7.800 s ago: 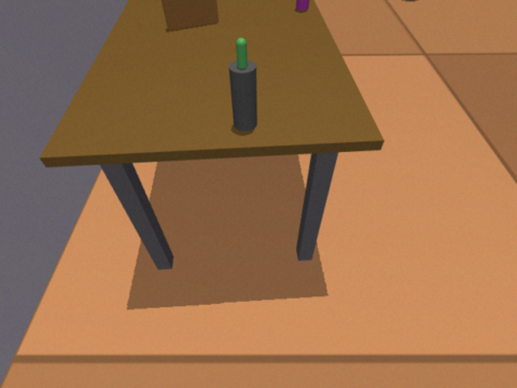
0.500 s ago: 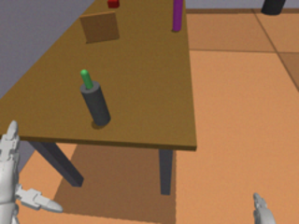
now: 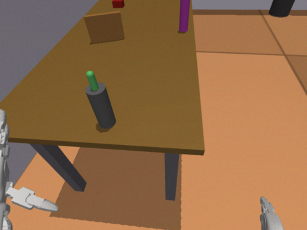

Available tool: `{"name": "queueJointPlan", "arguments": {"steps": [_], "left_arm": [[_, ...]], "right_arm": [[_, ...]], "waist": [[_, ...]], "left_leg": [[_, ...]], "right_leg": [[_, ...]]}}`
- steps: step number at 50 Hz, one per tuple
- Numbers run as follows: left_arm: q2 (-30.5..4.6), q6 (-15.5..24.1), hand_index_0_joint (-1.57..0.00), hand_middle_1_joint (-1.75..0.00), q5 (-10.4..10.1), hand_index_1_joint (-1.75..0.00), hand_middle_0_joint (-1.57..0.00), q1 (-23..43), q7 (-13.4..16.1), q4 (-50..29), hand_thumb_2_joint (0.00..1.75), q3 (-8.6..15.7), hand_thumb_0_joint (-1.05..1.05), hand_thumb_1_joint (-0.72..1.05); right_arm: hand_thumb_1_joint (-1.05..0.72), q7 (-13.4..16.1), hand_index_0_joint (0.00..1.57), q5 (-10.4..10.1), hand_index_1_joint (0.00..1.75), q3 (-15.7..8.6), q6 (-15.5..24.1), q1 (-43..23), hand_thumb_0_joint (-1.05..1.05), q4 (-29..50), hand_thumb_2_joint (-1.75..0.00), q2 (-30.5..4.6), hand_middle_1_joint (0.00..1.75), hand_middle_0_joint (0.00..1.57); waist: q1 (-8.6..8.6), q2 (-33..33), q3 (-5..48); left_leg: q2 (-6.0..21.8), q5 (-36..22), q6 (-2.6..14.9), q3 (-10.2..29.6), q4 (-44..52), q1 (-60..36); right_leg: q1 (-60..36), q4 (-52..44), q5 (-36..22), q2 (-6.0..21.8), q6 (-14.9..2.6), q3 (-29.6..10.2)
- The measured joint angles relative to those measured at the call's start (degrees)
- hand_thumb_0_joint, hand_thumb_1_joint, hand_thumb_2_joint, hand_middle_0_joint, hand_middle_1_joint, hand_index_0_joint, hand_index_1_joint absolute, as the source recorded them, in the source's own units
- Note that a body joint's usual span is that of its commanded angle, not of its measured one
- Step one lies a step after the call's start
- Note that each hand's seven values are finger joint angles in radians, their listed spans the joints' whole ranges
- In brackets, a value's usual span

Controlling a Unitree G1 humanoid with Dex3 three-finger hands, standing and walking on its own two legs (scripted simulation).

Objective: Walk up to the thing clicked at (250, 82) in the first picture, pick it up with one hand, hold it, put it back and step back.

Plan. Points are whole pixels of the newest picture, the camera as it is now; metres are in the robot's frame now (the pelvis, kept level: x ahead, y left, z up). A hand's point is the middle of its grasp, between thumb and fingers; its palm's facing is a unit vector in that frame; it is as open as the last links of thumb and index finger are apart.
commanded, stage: go down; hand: left
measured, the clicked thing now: (99, 100) +0.45 +0.22 +0.09
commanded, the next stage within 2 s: none
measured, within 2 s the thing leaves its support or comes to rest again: neither
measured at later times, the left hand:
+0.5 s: hand (22, 144) +0.24 +0.32 +0.15, palm faces +0.39 -0.86 -0.34, open 17.6 cm
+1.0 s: hand (18, 124) +0.29 +0.36 +0.16, palm faces +0.24 -0.96 -0.15, open 17.5 cm
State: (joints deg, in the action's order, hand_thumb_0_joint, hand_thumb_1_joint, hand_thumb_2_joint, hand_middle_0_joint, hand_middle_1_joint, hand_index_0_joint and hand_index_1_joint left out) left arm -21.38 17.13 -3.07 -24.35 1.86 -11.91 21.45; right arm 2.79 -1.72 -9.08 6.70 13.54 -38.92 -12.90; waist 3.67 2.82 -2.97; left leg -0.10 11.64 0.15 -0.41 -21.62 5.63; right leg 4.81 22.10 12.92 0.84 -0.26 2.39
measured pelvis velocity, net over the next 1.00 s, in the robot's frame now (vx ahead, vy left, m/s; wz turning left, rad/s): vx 0.00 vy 0.01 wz -0.01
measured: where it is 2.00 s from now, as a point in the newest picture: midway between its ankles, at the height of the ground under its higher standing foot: outside the picture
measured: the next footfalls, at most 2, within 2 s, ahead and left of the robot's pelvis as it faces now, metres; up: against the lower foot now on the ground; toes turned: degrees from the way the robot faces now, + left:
none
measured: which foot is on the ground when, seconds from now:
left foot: down 0.00-1.00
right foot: down 0.00-1.00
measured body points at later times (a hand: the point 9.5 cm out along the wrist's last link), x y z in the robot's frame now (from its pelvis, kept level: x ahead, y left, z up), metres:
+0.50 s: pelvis +0.00 +0.00 -0.01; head -0.01 -0.01 +0.44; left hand +0.21 +0.36 +0.17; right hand +0.17 -0.26 -0.10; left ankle +0.01 +0.12 -0.74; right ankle +0.00 -0.11 -0.74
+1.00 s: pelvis +0.00 +0.01 +0.00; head -0.01 +0.01 +0.45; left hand +0.27 +0.41 +0.17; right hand +0.15 -0.25 -0.09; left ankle +0.01 +0.12 -0.75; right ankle +0.00 -0.11 -0.74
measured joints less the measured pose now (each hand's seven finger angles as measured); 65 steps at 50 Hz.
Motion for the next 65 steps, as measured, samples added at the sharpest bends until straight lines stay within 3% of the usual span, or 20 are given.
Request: {"name": "queueJointPlan", "arguments": {"steps": [12,19,34,41,52,65], "left_arm": [[0.74,4.07,-0.06,-0.05,-1.33,-0.06,-0.06,2.04,-2.9,2.33,0.06,2.61,-0.01,-0.6],[-0.79,2.4,-0.07,-0.05,-3.76,-0.05,-0.07,8.62,-5.67,8.55,0.05,5.28,-0.01,-0.6],[-10.19,-7.26,-0.05,-0.03,-11.31,-0.03,-0.05,27.9,-21.88,31.66,0.06,11.39,-0.01,-0.55],[-11.41,-9.89,-0.05,-0.02,-11.47,-0.02,-0.05,32.63,-26.3,37.77,0.06,12.2,-0.01,-0.54],[-11.83,-11.37,-0.04,-0.02,-10.76,-0.02,-0.05,36.29,-27.89,41.45,0.08,12.2,-0.01,-0.53],[-18.68,-13.12,-0.04,-0.02,-11.5,-0.03,-0.04,46.01,-33.53,56.02,0.08,13.88,-0.01,-0.58]], "right_arm": [[0.5,-0.95,0.05,0.73,0.05,-0.24,-0.65,-0.61,-0.01,-0.33,-0.06,0.05,0.05,0.06],[0.5,-0.06,0.05,0.22,0.05,0.47,-1.06,-1.2,-0.01,-0.18,-0.06,-0.14,0.05,0.06],[0.5,3.28,0.05,-1.04,0.05,5.53,-0.05,-2.37,-0.01,-2.7,-0.06,0.14,0.05,0.06],[0.51,3.86,0.05,-0.4,0.05,6.15,1.58,-1.63,-0.01,-2.47,-0.06,-0.43,0.05,0.06],[0.52,4.26,0.05,0.34,0.05,5.95,2.99,-1.31,-0.01,-5.04,-0.06,-0.86,0.05,0.06],[0.53,6.68,0.05,0.67,0.05,8.83,5.17,-4.37,-0.01,-9.33,-0.06,-0.51,0.05,0.06]], "waist": [[-0.44,-0.16,1.51],[-1.02,-0.58,2.19],[-3.04,-1.36,4.46],[-3.14,-1.24,5.43],[-2.45,-1.58,6.1],[-3.7,-1.7,6.45]], "left_leg": [[0.04,2.08,0.06,0.14,-4.13,3.14],[-0.04,2.77,0.02,0.55,-5.76,4.55],[0.0,2.28,0.33,0.32,-5.25,6.54],[-0.19,2.3,0.74,-0.25,-5.19,7.22],[-0.14,2.18,0.89,-0.6,-5.44,8.15],[0.05,1.34,0.6,0.33,-5.53,10.99]], "right_leg": [[2.76,3.43,1.77,0.05,0.15,0.12],[3.99,5.05,2.61,0.15,0.11,0.51],[5.72,3.77,1.59,0.09,0.29,0.29],[6.39,3.31,1.2,0.27,0.7,-0.27],[7.3,3.23,0.75,0.23,0.86,-0.63],[9.77,3.18,0.17,0.01,0.49,0.29]]}}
